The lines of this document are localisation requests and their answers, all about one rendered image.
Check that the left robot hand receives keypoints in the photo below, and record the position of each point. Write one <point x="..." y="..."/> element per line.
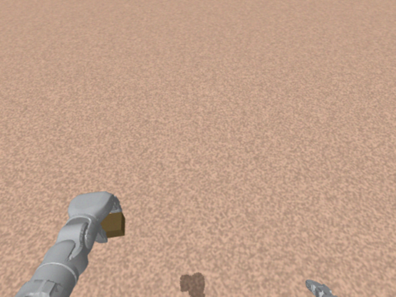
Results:
<point x="98" y="205"/>

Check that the right robot hand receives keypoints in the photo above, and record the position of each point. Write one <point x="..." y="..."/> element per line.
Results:
<point x="319" y="290"/>

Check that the left robot arm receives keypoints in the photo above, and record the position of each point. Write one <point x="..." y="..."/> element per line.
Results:
<point x="59" y="271"/>

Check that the small box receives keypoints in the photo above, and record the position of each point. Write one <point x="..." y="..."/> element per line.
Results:
<point x="114" y="225"/>

